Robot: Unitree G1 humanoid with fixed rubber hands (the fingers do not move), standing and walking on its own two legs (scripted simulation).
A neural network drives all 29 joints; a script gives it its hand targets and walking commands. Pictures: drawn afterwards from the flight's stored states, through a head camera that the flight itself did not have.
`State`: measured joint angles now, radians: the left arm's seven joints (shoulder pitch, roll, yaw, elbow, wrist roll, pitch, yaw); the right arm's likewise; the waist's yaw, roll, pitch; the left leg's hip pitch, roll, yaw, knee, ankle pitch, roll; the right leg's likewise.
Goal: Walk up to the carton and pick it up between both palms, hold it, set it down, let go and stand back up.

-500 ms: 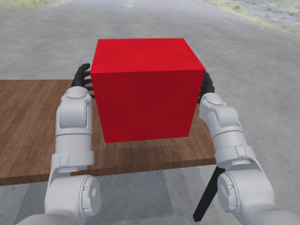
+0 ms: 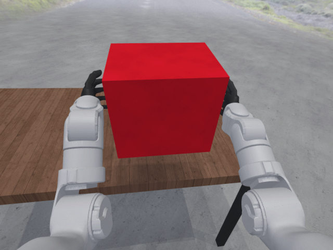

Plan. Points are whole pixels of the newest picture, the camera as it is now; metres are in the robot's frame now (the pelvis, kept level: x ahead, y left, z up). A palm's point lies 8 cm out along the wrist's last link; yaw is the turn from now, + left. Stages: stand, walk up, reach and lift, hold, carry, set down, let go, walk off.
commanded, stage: hold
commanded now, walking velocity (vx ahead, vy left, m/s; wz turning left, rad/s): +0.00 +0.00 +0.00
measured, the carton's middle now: (162, 99) +0.41 +0.00 +0.22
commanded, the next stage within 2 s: none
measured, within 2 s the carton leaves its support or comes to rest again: neither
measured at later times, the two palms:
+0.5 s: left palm (90, 102) +0.36 +0.16 +0.24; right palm (229, 108) +0.36 -0.16 +0.23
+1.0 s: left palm (90, 101) +0.36 +0.16 +0.24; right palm (229, 106) +0.37 -0.16 +0.23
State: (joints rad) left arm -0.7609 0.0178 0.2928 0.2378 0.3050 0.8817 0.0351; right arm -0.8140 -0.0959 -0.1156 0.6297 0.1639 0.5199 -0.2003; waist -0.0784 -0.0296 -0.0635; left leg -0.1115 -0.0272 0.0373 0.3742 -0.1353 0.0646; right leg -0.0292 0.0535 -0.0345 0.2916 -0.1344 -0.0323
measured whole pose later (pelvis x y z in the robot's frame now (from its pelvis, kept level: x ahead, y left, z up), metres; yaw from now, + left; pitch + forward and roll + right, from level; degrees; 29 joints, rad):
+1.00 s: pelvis +0.00 +0.00 +0.00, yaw +0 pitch -8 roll -2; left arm -0.76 0.02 0.29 0.23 0.31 0.89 0.03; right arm -0.82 -0.10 -0.11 0.64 0.17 0.52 -0.20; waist -0.08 -0.03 -0.07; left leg -0.10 -0.03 0.03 0.38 -0.14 0.07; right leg -0.02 0.05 -0.03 0.29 -0.14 -0.03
